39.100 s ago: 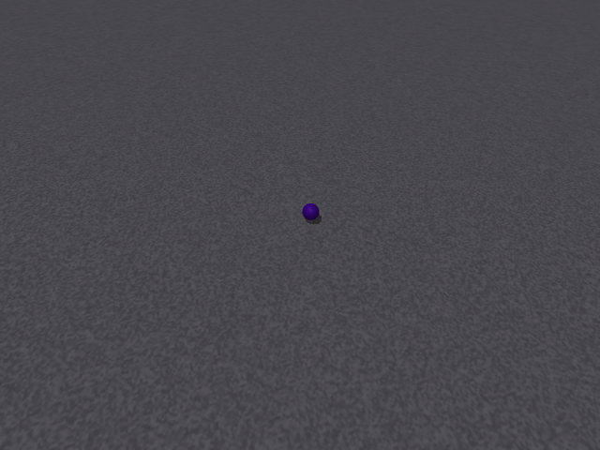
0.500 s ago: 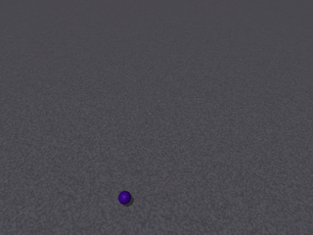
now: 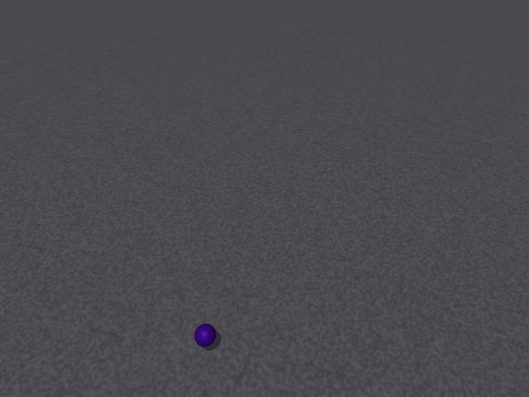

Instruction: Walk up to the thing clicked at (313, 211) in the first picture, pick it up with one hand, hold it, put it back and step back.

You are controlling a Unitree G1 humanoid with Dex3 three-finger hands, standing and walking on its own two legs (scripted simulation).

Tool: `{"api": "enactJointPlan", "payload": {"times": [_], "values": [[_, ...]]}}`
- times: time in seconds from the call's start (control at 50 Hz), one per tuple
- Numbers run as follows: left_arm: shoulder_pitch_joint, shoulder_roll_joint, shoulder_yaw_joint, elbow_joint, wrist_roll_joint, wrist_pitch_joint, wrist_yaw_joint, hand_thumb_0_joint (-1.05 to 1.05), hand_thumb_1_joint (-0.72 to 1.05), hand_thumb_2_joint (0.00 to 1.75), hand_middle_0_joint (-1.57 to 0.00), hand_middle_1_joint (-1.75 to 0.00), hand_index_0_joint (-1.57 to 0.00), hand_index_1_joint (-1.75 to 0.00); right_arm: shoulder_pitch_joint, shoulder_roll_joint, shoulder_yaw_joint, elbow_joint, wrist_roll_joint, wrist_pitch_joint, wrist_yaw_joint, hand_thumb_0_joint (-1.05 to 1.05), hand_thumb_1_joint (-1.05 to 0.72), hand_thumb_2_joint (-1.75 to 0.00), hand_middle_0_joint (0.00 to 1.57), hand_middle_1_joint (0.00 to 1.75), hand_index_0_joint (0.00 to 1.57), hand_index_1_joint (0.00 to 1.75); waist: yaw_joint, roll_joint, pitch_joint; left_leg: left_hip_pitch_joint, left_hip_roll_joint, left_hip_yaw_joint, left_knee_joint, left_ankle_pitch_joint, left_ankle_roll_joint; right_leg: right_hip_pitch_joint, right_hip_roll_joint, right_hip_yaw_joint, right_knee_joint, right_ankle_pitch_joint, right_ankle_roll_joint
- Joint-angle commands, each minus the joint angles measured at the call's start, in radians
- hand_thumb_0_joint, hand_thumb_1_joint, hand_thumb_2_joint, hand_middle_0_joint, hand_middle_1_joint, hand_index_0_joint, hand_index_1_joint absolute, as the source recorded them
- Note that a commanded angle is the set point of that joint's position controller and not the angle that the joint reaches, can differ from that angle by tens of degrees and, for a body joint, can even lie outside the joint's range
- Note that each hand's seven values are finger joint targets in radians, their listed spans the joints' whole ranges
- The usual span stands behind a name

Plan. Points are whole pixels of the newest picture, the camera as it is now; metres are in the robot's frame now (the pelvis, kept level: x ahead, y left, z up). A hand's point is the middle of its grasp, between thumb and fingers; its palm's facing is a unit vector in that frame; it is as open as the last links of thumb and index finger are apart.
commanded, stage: stand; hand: left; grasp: from above
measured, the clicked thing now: (205, 335) +0.51 +0.22 -0.74
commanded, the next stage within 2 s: step back in 1.02 s
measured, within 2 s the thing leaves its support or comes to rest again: neither
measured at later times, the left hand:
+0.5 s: hand out of the picture +0.07 +0.24 -0.16, palm faces +0.00 -0.94 -0.33, open 7.3 cm
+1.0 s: hand out of the picture +0.08 +0.24 -0.16, palm faces -0.01 -0.94 -0.33, open 7.3 cm
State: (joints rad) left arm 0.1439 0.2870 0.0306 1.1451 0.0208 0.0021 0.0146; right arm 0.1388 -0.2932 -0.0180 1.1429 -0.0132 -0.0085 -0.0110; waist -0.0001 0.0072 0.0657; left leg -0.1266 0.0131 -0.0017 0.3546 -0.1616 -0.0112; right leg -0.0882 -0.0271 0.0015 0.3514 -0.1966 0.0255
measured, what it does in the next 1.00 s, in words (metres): stands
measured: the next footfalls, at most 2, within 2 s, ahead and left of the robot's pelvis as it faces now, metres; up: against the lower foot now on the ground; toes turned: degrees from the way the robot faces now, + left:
right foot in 1.76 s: -0.12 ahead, -0.11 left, +0.00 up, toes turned -4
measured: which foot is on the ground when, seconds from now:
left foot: down 0.00-1.00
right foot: down 0.00-1.00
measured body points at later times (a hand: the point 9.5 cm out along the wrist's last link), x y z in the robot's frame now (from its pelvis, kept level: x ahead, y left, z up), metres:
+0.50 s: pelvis +0.00 -0.01 +0.00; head +0.01 -0.01 +0.45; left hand +0.07 +0.29 -0.14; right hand +0.07 -0.30 -0.14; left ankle +0.02 +0.13 -0.75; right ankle +0.00 -0.14 -0.75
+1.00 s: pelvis +0.01 -0.01 +0.00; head +0.02 -0.01 +0.45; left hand +0.08 +0.29 -0.13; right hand +0.08 -0.30 -0.14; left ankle +0.02 +0.13 -0.75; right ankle +0.00 -0.14 -0.75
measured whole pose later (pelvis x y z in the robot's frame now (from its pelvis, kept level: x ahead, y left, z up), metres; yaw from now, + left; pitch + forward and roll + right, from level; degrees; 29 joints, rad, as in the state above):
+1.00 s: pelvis +0.01 -0.01 +0.00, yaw +0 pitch -3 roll +0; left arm 0.12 0.33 0.02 1.13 0.02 -0.01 0.00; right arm 0.11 -0.33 -0.01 1.14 -0.01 -0.01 0.00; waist 0.00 0.00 0.06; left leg -0.12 0.03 0.00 0.33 -0.16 -0.03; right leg -0.09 -0.01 0.00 0.33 -0.20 0.01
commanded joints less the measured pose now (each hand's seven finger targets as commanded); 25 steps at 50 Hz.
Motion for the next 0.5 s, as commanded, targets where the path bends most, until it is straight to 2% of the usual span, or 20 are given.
{"api": "enactJointPlan", "payload": {"times": [0.0, 0.02, 0.06, 0.1, 0.12, 0.14, 0.2, 0.36, 0.48], "values": [[-0.018, 0.177, 0.027, -0.048, -0.003, -0.021, 0.012, 0.00, 0.90, 0.90, -0.20, -0.30, -0.20, -0.30, -0.024, -0.173, -0.025, -0.048, -0.003, -0.016, -0.011, 0.00, -0.90, -0.90, 0.20, 0.30, 0.20, 0.30, -0.001, -0.023, -0.040, 0.015, 0.097, -0.081, -0.063, 0.101, 0.027, -0.036, -0.085, 0.064, -0.065, 0.088, -0.031], [-0.023, 0.191, 0.031, -0.054, -0.002, -0.021, 0.013, 0.00, 0.90, 0.90, -0.20, -0.30, -0.20, -0.30, -0.026, -0.193, -0.030, -0.052, -0.006, -0.017, -0.013, 0.00, -0.90, -0.90, 0.20, 0.30, 0.20, 0.30, -0.001, -0.014, -0.046, 0.016, 0.096, -0.077, -0.061, 0.087, 0.028, -0.030, -0.090, 0.075, -0.073, 0.090, -0.031], [-0.018, 0.179, 0.026, -0.047, -0.003, -0.018, 0.011, 0.00, 0.90, 0.90, -0.20, -0.30, -0.20, -0.30, -0.028, -0.179, -0.026, -0.044, -0.004, -0.015, -0.011, 0.00, -0.90, -0.90, 0.20, 0.30, 0.20, 0.30, -0.001, -0.004, -0.034, 0.010, 0.095, -0.079, -0.074, 0.049, 0.025, -0.043, -0.084, 0.070, -0.075, 0.053, -0.034], [-0.021, 0.195, 0.030, -0.051, -0.002, -0.021, 0.011, 0.00, 0.90, 0.90, -0.20, -0.30, -0.20, -0.30, -0.034, -0.194, -0.031, -0.047, -0.003, -0.015, -0.010, 0.00, -0.90, -0.90, 0.20, 0.30, 0.20, 0.30, 0.000, 0.000, -0.031, 0.000, 0.096, -0.082, -0.077, 0.017, 0.026, -0.039, -0.086, 0.073, -0.080, 0.037, -0.033], [-0.021, 0.197, 0.031, -0.053, -0.002, -0.023, 0.011, 0.00, 0.90, 0.90, -0.20, -0.30, -0.20, -0.30, -0.041, -0.197, -0.032, -0.051, -0.005, -0.018, -0.009, 0.00, -0.90, -0.90, 0.20, 0.30, 0.20, 0.30, 0.001, -0.007, -0.051, 0.022, 0.100, -0.082, -0.065, 0.062, 0.028, -0.033, -0.092, 0.076, -0.076, 0.077, -0.034], [-0.024, 0.187, 0.028, -0.053, 0.000, -0.024, 0.011, 0.00, 0.90, 0.90, -0.20, -0.30, -0.20, -0.30, -0.040, -0.185, -0.029, -0.052, -0.002, -0.017, -0.008, 0.00, -0.90, -0.90, 0.20, 0.30, 0.20, 0.30, -0.002, -0.010, -0.058, 0.021, 0.101, -0.081, -0.066, 0.077, 0.028, -0.035, -0.087, 0.068, -0.073, 0.076, -0.033], [-0.043, 0.218, 0.036, -0.065, -0.002, -0.030, 0.011, 0.00, 0.90, 0.90, -0.20, -0.30, -0.20, -0.30, -0.042, -0.205, -0.034, -0.058, -0.005, -0.021, -0.009, 0.00, -0.90, -0.90, 0.20, 0.30, 0.20, 0.30, -0.004, -0.012, -0.068, 0.026, 0.104, -0.080, -0.059, 0.115, 0.026, -0.023, -0.096, 0.076, -0.069, 0.117, -0.034], [-0.043, 0.216, 0.029, -0.065, -0.001, -0.028, 0.006, 0.00, 0.90, 0.90, -0.20, -0.30, -0.20, -0.30, -0.046, -0.217, -0.036, -0.054, -0.004, -0.018, -0.005, 0.00, -0.90, -0.90, 0.20, 0.30, 0.20, 0.30, -0.004, -0.001, -0.051, 0.016, 0.107, -0.085, -0.071, 0.051, 0.024, -0.046, -0.089, 0.072, -0.082, 0.034, -0.036], [-0.059, 0.234, 0.030, -0.072, -0.005, -0.031, 0.005, 0.00, 0.90, 0.90, -0.20, -0.30, -0.20, -0.30, -0.049, -0.222, -0.034, -0.058, -0.003, -0.018, -0.003, 0.00, -0.90, -0.90, 0.20, 0.30, 0.20, 0.30, -0.007, -0.006, -0.076, 0.034, 0.112, -0.079, -0.061, 0.090, 0.028, -0.031, -0.098, 0.078, -0.072, 0.087, -0.040]]}}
